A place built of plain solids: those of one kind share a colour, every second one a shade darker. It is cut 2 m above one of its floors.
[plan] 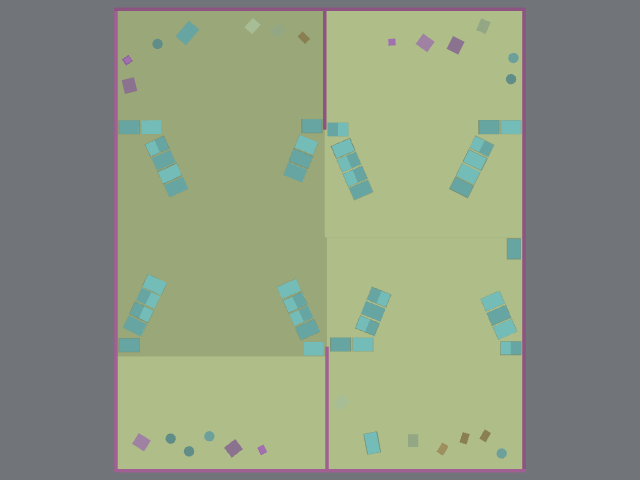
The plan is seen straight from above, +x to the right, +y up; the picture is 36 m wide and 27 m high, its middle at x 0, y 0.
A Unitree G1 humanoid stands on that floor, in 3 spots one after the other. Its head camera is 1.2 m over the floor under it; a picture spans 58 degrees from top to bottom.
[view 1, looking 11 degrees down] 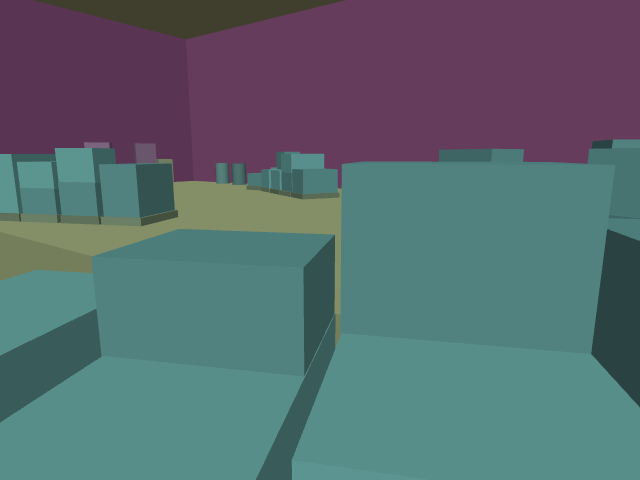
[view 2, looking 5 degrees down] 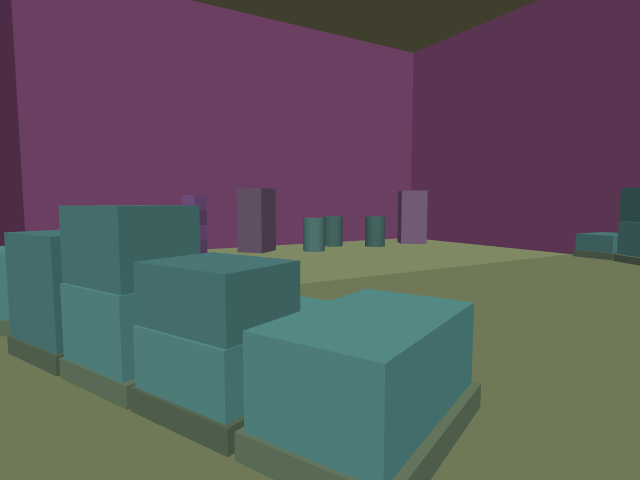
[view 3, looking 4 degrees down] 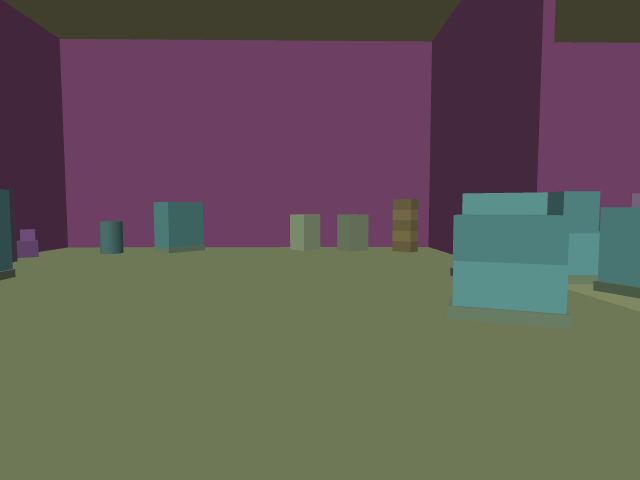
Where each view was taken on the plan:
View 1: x -2.25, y -4.64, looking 36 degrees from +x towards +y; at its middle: load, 1.74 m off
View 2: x -0.39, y -1.02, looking -121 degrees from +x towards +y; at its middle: drum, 11.40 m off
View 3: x -3.58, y -1.02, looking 89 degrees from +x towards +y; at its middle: bin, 13.15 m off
